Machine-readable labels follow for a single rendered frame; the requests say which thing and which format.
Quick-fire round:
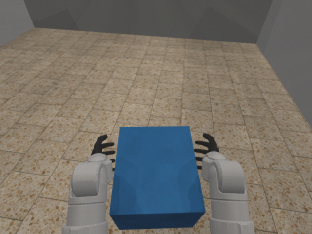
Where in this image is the carton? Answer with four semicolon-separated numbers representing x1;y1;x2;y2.
109;126;206;230

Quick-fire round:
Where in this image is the right robot forearm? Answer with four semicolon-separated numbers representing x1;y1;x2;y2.
201;151;255;234

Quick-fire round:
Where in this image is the left robot hand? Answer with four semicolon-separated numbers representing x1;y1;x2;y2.
91;135;116;171

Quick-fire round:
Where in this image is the right robot hand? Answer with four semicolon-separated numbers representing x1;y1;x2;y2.
194;133;219;170

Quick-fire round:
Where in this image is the left robot forearm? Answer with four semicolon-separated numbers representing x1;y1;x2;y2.
61;153;113;234

